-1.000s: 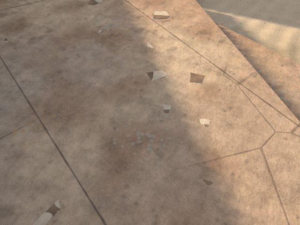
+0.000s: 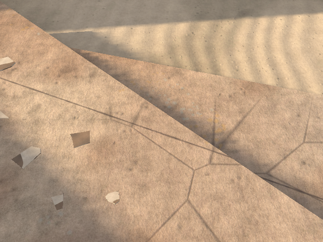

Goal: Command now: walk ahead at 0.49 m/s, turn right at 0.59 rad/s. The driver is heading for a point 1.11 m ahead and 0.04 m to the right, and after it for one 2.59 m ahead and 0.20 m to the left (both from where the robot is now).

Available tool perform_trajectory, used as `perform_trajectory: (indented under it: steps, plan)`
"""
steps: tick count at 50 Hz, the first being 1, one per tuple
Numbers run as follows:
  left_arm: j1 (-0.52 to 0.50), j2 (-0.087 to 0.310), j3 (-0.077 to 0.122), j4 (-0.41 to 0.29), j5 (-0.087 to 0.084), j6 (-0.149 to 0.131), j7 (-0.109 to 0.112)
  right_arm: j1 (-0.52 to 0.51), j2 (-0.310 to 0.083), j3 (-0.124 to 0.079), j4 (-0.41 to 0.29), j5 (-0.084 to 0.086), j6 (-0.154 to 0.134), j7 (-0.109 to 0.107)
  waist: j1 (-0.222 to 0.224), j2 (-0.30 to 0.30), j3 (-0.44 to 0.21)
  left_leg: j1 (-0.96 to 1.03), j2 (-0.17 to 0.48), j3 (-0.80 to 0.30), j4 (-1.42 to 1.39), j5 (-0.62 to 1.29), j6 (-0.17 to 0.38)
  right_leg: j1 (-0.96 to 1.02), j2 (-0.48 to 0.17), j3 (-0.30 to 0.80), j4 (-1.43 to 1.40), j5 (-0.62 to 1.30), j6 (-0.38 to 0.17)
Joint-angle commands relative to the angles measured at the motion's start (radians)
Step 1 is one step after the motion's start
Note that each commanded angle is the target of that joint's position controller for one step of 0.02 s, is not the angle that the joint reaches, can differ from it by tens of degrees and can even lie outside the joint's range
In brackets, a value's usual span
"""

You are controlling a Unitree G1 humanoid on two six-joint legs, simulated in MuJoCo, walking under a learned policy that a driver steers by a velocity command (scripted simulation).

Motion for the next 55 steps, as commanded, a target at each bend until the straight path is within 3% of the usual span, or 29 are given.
perform_trajectory:
  steps: [1, 5, 10, 15, 17, 18, 19, 20, 21, 22, 23, 24, 25, 26, 29, 33, 38, 42, 45, 46, 47, 48, 49, 50, 51, 52, 53, 54, 55]
  plan:
    - [0.036, 0.030, 0.013, -0.078, -0.005, 0.006, -0.005, 0.027, -0.083, -0.023, -0.023, 0.001, -0.016, 0.004, 0.002, 0.109, -0.046, 0.160, 0.284, -0.255, -0.260, 0.037, 0.165, -0.179, -0.120, 0.029, 0.000, 0.062, 0.004]
    - [-0.057, 0.030, 0.009, -0.140, 0.008, 0.014, -0.007, 0.054, -0.134, -0.042, 0.005, 0.005, -0.018, 0.001, -0.007, 0.076, -0.010, 0.180, 0.304, -0.137, -0.293, 0.157, 0.187, -0.288, -0.141, 0.032, -0.128, 0.183, 0.021]
    - [-0.215, 0.021, -0.002, -0.199, 0.008, -0.004, -0.042, 0.087, -0.169, -0.046, 0.017, 0.010, 0.004, -0.007, -0.063, 0.074, 0.015, 0.234, 0.276, 0.022, -0.267, 0.210, 0.143, -0.263, -0.118, -0.053, -0.406, 0.399, 0.014]
    - [-0.321, 0.031, -0.002, -0.274, 0.005, 0.001, -0.070, 0.151, -0.210, -0.056, 0.042, 0.034, 0.037, -0.010, -0.086, 0.087, 0.050, 0.358, 0.328, 0.066, -0.201, 0.258, 0.108, -0.239, -0.081, -0.123, -0.548, 0.266, -0.028]
    - [-0.262, 0.060, 0.015, -0.277, 0.011, 0.003, -0.070, 0.150, -0.232, -0.060, 0.047, 0.039, 0.049, -0.012, -0.030, 0.119, 0.000, 0.378, 0.333, 0.093, -0.071, 0.562, 0.095, -0.101, -0.012, -0.171, -0.580, 0.156, -0.070]
    - [-0.131, 0.095, 0.038, -0.244, 0.013, 0.003, -0.066, 0.132, -0.237, -0.059, 0.046, 0.040, 0.058, -0.014, 0.053, 0.113, -0.070, 0.353, 0.308, 0.126, 0.096, 0.696, 0.076, 0.078, 0.039, -0.199, -0.642, 0.187, -0.099]
    - [0.051, 0.157, 0.072, -0.188, 0.011, 0.006, -0.052, 0.145, -0.205, -0.044, 0.043, 0.031, 0.058, -0.019, 0.132, 0.080, -0.166, 0.212, 0.264, 0.151, 0.323, 0.656, 0.043, 0.365, 0.061, -0.175, -0.663, 0.253, -0.131]
    - [0.174, 0.268, 0.098, -0.163, 0.015, 0.013, -0.030, 0.177, -0.110, -0.012, 0.006, -0.006, 0.046, -0.014, 0.133, -0.134, -0.268, -0.138, 0.172, 0.162, 0.697, 0.093, -0.012, 0.696, -0.188, 0.209, -0.682, 0.272, -0.222]
    - [0.161, 0.296, 0.089, -0.181, 0.016, 0.001, -0.037, 0.240, -0.074, 0.008, -0.007, 0.013, 0.009, 0.001, 0.068, -0.239, -0.442, -0.370, 0.022, -0.042, 0.957, -0.455, -0.036, 0.849, -0.383, 0.723, -0.877, 0.161, -0.382]
    - [0.140, 0.200, 0.062, -0.177, 0.024, -0.010, -0.048, 0.134, -0.173, -0.020, -0.016, 0.055, -0.008, 0.010, 0.112, -0.094, -0.372, -0.464, 0.078, -0.142, 1.009, -0.391, -0.023, 0.799, -0.356, 0.621, -0.908, 0.173, -0.321]
    - [0.089, 0.167, 0.051, -0.174, 0.024, -0.015, -0.050, 0.074, -0.163, -0.017, -0.037, 0.066, -0.013, 0.012, 0.091, -0.084, -0.237, -0.487, 0.116, -0.120, 0.969, -0.318, -0.006, 0.658, -0.319, 0.446, -0.898, 0.251, -0.279]
    - [0.007, 0.135, 0.041, -0.181, 0.020, -0.018, -0.051, 0.055, -0.146, -0.015, -0.030, 0.045, -0.011, 0.002, 0.048, 0.007, -0.167, -0.440, 0.164, -0.121, 0.890, -0.238, -0.004, 0.507, -0.269, 0.326, -0.903, 0.329, -0.239]
    - [-0.048, 0.097, 0.028, -0.189, 0.024, -0.022, -0.053, 0.059, -0.149, -0.022, -0.023, 0.029, 0.000, -0.003, 0.012, -0.005, -0.128, -0.380, 0.190, -0.125, 0.825, -0.190, -0.005, 0.400, -0.227, 0.243, -0.928, 0.392, -0.219]
    - [-0.071, 0.084, 0.024, -0.191, 0.031, -0.028, -0.052, 0.091, -0.141, -0.023, -0.015, 0.027, 0.014, -0.001, -0.017, -0.025, -0.120, -0.321, 0.203, -0.132, 0.799, -0.152, -0.008, 0.336, -0.207, 0.206, -0.963, 0.403, -0.213]
    - [-0.055, 0.101, 0.029, -0.165, 0.030, -0.049, -0.045, 0.104, -0.107, -0.022, -0.008, 0.019, 0.046, -0.006, -0.038, -0.008, -0.090, -0.315, 0.197, -0.120, 0.714, -0.069, -0.032, 0.280, -0.190, 0.128, -1.030, 0.472, -0.227]
    - [0.012, 0.108, 0.030, -0.120, 0.027, -0.045, -0.023, -0.021, -0.083, -0.016, -0.045, 0.009, 0.048, -0.006, 0.000, -0.010, -0.029, -0.419, 0.185, -0.117, 0.490, 0.125, -0.056, 0.330, -0.169, 0.056, -1.058, 0.488, -0.199]
    - [0.066, 0.135, 0.035, -0.074, 0.025, -0.036, -0.012, -0.147, -0.057, 0.000, -0.072, 0.022, 0.033, 0.019, 0.057, -0.033, 0.026, -0.398, 0.139, -0.078, 0.236, 0.286, -0.038, 0.383, -0.174, -0.002, -1.073, 0.371, -0.167]
    - [0.100, 0.138, 0.039, -0.028, 0.025, -0.026, -0.007, -0.212, -0.058, 0.006, -0.111, 0.031, 0.027, 0.048, 0.077, -0.024, 0.062, -0.448, 0.120, -0.077, 0.168, 0.201, 0.009, 0.511, -0.233, -0.033, -1.028, 0.419, -0.154]
    - [0.064, 0.159, 0.045, -0.024, 0.024, -0.013, 0.002, -0.171, -0.081, -0.002, -0.121, 0.030, 0.026, 0.067, 0.039, -0.043, 0.020, -0.350, 0.069, -0.042, 0.148, 0.076, 0.058, 0.565, -0.247, -0.082, -0.932, 0.695, -0.117]
    - [0.048, 0.174, 0.048, -0.029, 0.026, -0.008, 0.006, -0.113, -0.106, -0.015, -0.111, 0.028, 0.028, 0.065, 0.009, -0.061, -0.033, -0.246, 0.029, -0.008, 0.156, 0.042, 0.076, 0.571, -0.235, -0.103, -0.855, 0.880, -0.100]
    - [0.024, 0.179, 0.047, -0.036, 0.026, 0.000, 0.011, 0.014, -0.141, -0.037, -0.080, 0.025, 0.031, 0.060, -0.061, -0.054, -0.109, -0.070, -0.020, 0.026, 0.135, 0.052, 0.100, 0.543, -0.198, -0.149, -0.688, 1.022, -0.072]
    - [0.027, 0.169, 0.040, -0.049, 0.033, 0.001, 0.019, 0.167, -0.196, -0.063, -0.048, 0.024, 0.037, 0.049, -0.126, -0.013, -0.200, 0.191, 0.015, -0.058, 0.140, 0.093, 0.137, 0.389, -0.156, -0.185, -0.446, 0.920, -0.031]
    - [0.137, 0.070, 0.006, -0.084, 0.048, -0.020, 0.007, 0.278, -0.302, -0.090, -0.047, 0.018, 0.039, 0.039, -0.094, 0.211, -0.342, 0.589, 0.276, -0.548, 0.108, -0.022, 0.320, -0.028, -0.005, -0.182, -0.016, 0.421, 0.047]
    - [0.122, 0.054, -0.009, -0.080, 0.042, -0.054, -0.008, 0.289, -0.248, -0.071, -0.042, 0.034, 0.038, 0.044, -0.096, 0.265, -0.433, 0.717, 0.368, -0.907, -0.089, -0.167, 0.385, -0.232, 0.094, -0.011, 0.149, -0.193, 0.054]
    - [0.033, 0.129, 0.009, -0.112, 0.003, -0.078, -0.021, 0.250, -0.195, -0.058, -0.050, 0.033, 0.041, 0.040, -0.115, 0.210, -0.307, 0.642, 0.343, -0.797, -0.116, -0.234, 0.325, -0.333, 0.029, 0.048, 0.191, -0.153, 0.031]
    - [-0.042, 0.135, 0.006, -0.137, -0.004, -0.090, -0.021, 0.185, -0.168, -0.050, -0.072, 0.031, 0.045, 0.035, -0.096, 0.121, -0.196, 0.487, 0.306, -0.662, -0.122, -0.180, 0.286, -0.333, -0.018, 0.028, 0.134, -0.072, 0.017]
    - [-0.081, 0.132, 0.009, -0.146, 0.019, -0.093, -0.013, 0.126, -0.149, -0.043, -0.088, 0.024, 0.048, 0.033, -0.060, 0.041, -0.113, 0.324, 0.268, -0.562, -0.135, -0.064, 0.265, -0.296, -0.052, 0.011, 0.044, -0.015, 0.018]
    - [-0.077, 0.138, 0.019, -0.150, 0.039, -0.085, -0.006, 0.088, -0.127, -0.035, -0.106, 0.014, 0.047, 0.030, -0.022, 0.040, -0.087, 0.218, 0.234, -0.493, -0.154, 0.037, 0.252, -0.224, -0.083, 0.011, -0.027, 0.028, 0.022]
    - [-0.059, 0.131, 0.022, -0.154, 0.045, -0.072, -0.004, 0.071, -0.122, -0.033, -0.119, 0.010, 0.048, 0.028, 0.002, 0.066, -0.082, 0.157, 0.210, -0.466, -0.172, 0.090, 0.254, -0.176, -0.090, 0.009, -0.066, 0.045, 0.033]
